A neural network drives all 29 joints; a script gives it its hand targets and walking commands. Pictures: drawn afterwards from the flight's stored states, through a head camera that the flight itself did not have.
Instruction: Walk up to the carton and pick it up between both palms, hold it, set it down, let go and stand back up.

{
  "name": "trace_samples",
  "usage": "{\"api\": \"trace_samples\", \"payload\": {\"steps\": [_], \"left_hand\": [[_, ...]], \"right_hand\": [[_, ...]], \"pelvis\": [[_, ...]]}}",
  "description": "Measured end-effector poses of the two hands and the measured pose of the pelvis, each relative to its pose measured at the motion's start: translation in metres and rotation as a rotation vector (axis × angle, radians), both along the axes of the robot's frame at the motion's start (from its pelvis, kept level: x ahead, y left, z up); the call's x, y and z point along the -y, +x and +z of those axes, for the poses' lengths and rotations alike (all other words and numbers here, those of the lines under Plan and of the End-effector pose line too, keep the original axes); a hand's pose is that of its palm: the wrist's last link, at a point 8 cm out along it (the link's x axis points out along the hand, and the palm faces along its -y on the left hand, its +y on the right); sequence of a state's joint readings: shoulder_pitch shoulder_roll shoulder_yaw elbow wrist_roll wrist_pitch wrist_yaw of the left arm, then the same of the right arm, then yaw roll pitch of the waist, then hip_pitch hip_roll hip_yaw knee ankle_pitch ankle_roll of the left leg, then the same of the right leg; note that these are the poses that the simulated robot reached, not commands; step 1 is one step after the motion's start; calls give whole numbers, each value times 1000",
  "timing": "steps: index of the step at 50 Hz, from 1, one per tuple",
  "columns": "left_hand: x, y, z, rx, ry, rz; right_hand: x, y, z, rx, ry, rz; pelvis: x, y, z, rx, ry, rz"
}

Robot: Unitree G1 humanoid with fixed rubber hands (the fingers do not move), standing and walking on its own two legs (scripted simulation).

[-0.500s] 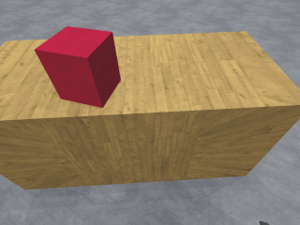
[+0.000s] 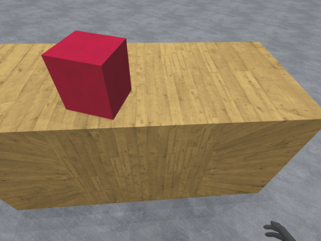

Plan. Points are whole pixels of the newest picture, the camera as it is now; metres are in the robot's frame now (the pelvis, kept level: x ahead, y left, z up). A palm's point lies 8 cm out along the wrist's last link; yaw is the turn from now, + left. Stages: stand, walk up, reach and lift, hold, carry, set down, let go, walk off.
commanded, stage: walk up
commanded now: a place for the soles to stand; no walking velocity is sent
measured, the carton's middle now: (94, 75) +0.66 +0.24 +0.06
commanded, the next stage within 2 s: none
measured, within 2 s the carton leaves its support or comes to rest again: neither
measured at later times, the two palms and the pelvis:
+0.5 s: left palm out of the picture +0.05 +0.38 -0.07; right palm out of the picture +0.13 -0.29 -0.07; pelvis +0.00 +0.04 +0.00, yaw +0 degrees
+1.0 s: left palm out of the picture +0.10 +0.52 -0.08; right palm out of the picture +0.12 -0.14 -0.06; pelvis +0.04 +0.18 +0.01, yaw -1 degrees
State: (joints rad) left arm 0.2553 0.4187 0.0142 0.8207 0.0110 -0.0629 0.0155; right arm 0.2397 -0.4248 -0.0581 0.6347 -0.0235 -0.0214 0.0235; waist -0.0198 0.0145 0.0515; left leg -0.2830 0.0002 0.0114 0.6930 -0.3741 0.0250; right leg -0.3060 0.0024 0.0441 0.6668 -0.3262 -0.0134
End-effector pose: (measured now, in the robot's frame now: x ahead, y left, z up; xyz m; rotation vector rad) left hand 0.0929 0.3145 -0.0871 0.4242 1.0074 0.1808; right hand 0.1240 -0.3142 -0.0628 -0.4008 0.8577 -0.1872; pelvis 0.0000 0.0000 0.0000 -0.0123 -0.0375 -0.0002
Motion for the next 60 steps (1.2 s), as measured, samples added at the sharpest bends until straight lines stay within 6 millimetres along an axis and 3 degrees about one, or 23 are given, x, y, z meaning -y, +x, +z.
{"api": "trace_samples", "payload": {"steps": [16, 21, 26, 30, 33, 36, 39, 44, 50, 55, 60], "left_hand": [[2, 10, 9, 68, 16, -3], [-31, -18, 14, 44, 78, 80], [-75, -40, 13, -30, 116, 121], [-117, -34, -2, -41, 118, 127], [-146, -14, -22, -27, 111, 105], [-159, 11, -22, -7, 98, 57], [-173, 23, -3, 14, 93, 66], [-196, 14, 20, -44, 90, 96], [-207, 11, 11, -98, 67, 93], [-213, 18, 16, -106, 79, 96], [-232, -11, 21, -146, 145, 199]], "right_hand": [[5, 3, 3, 30, 3, 1], [-4, 4, -1, -27, -8, 23], [-34, 4, -12, -85, -3, 40], [-72, 7, -23, -103, -4, 40], [-99, 1, -34, -98, -13, 10], [-122, -17, -36, -117, 1, -26], [-138, -21, -19, -138, 4, -33], [-157, -13, 5, -155, 5, -17], [-171, -5, 2, -194, -3, -7], [-177, 15, -2, -158, 18, -19], [-187, 62, -6, -77, 38, 6]], "pelvis": [[3, -1, 0, 4, 5, -1], [-13, 1, 0, -6, -3, 5], [-48, 5, -4, -9, -20, 7], [-86, 12, -16, 4, -40, 3], [-117, 19, -32, 42, -30, -17], [-138, 23, -30, 62, -24, -38], [-153, 27, -12, 63, -28, -37], [-171, 33, 14, 32, -26, -29], [-184, 40, 13, 8, -33, -20], [-189, 57, 12, 14, -7, -27], [-192, 74, 6, 11, -8, -13]]}}
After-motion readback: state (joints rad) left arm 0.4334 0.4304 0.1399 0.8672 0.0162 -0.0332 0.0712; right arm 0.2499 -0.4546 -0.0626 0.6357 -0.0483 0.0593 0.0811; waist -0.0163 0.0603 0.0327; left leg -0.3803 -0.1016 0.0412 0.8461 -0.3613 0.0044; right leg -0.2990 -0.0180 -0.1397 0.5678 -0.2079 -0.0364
